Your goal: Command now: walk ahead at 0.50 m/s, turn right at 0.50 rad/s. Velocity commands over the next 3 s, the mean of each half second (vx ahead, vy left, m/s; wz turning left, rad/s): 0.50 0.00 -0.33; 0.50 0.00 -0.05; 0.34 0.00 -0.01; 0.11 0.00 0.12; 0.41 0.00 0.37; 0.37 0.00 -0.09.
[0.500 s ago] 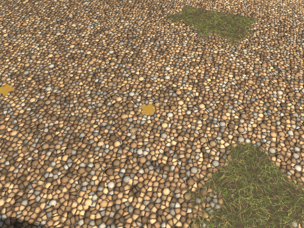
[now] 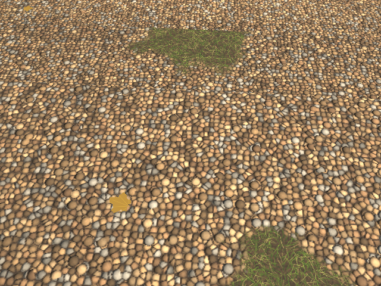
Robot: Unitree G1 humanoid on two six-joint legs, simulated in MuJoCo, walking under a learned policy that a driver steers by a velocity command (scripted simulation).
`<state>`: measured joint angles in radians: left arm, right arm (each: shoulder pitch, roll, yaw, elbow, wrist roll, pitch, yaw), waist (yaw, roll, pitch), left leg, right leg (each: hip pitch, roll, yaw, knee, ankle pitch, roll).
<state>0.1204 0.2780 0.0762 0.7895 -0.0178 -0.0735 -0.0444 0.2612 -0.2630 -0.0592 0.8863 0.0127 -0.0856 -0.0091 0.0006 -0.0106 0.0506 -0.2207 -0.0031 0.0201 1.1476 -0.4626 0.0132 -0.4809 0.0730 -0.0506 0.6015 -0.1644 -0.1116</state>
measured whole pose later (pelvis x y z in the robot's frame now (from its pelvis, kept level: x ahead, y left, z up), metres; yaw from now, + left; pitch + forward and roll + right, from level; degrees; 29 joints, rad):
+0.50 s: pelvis +0.30 +0.04 +0.01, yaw -10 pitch +3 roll +1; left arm 0.34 0.28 0.05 0.80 -0.02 -0.06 0.00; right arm 0.14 -0.26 -0.05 0.74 0.00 -0.12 0.03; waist 0.02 -0.03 0.00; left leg -0.43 -0.03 0.02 0.54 -0.16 0.04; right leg -0.30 0.06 0.11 1.10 -0.46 -0.04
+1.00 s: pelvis +0.56 -0.05 +0.01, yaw -10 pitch +3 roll +1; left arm 0.10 0.27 0.04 0.68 -0.01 -0.09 -0.03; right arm 0.36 -0.30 -0.05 0.87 0.02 -0.07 0.00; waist -0.05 0.01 0.01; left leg -0.24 0.00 -0.05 0.99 -0.50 0.02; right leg -0.46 0.01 -0.03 0.57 -0.16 -0.06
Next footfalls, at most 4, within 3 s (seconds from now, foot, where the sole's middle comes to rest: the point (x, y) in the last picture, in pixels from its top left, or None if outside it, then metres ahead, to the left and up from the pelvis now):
0.40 left None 0.43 0.12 -0.76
0.92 right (244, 224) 0.66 -0.17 -0.76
1.38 left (197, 153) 0.97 0.00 -0.76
1.62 right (253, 190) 0.80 -0.22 -0.76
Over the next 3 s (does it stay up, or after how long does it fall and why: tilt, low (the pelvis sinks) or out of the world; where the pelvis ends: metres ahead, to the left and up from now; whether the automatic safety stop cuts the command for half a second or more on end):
stays up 1.34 -0.02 -0.05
